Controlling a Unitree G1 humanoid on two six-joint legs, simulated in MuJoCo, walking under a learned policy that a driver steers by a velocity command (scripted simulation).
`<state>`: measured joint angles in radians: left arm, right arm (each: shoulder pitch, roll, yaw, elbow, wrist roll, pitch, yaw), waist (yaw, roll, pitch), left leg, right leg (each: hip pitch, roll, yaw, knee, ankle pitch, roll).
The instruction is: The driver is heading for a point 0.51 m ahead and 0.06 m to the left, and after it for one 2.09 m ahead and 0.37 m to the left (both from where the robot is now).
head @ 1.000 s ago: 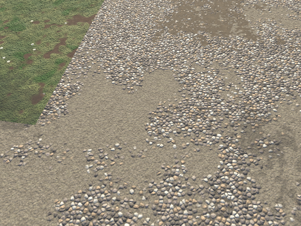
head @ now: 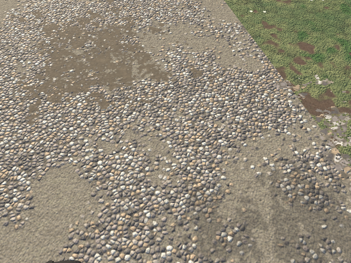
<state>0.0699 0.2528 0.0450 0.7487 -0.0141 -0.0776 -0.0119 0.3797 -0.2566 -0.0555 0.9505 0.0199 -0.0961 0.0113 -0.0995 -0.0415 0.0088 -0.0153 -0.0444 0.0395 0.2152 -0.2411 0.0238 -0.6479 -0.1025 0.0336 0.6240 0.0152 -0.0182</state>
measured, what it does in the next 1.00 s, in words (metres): walks ahead, turning left: right foot, then left foot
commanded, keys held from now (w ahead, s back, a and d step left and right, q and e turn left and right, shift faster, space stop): w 0.36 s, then w+q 0.18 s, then q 0.34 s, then no key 0.12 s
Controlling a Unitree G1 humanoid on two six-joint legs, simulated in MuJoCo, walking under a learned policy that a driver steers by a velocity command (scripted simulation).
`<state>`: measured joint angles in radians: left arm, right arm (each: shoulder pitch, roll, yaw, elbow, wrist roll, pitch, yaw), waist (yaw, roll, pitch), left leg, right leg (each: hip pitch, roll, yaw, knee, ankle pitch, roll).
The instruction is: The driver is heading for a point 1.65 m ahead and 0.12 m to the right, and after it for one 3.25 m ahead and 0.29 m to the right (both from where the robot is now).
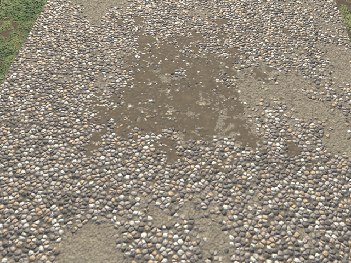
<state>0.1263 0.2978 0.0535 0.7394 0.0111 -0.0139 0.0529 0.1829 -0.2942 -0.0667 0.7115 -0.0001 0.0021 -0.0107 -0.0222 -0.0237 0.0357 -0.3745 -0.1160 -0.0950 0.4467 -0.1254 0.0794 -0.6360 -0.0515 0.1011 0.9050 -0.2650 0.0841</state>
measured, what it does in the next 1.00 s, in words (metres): steps on the spot: right foot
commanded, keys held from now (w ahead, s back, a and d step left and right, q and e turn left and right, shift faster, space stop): no key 1.00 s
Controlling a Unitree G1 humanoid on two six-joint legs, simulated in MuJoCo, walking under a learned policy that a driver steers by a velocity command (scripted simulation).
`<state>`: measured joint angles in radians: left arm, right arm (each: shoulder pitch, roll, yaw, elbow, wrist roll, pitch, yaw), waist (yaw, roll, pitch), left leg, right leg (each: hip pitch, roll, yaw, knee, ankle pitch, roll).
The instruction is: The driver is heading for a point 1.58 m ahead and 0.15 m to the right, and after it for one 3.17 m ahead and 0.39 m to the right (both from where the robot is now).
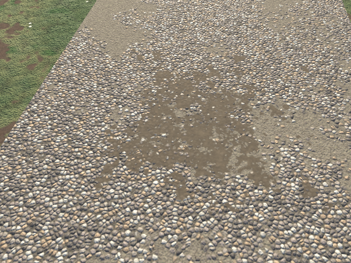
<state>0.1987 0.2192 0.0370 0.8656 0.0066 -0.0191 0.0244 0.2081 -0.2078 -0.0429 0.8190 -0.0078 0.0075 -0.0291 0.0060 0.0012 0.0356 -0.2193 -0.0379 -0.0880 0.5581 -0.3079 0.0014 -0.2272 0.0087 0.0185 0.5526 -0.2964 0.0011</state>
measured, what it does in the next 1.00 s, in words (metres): stands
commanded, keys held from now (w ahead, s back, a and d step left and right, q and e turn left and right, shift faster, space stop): no key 0.80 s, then w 0.20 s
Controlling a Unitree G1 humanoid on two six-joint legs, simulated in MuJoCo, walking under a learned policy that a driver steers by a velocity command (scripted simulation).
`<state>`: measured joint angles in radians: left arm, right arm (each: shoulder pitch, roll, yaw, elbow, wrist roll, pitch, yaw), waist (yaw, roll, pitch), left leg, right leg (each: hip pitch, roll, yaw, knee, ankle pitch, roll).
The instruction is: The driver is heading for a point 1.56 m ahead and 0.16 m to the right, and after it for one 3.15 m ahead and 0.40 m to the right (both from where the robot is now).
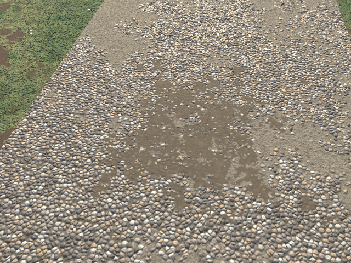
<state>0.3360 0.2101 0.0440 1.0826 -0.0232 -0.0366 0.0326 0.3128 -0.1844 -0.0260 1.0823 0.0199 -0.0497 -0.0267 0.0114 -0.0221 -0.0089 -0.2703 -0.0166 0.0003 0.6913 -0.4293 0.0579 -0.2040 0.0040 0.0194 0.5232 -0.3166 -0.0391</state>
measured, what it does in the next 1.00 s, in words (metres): walks ahead: right foot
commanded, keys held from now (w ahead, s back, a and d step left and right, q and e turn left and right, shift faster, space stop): w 1.00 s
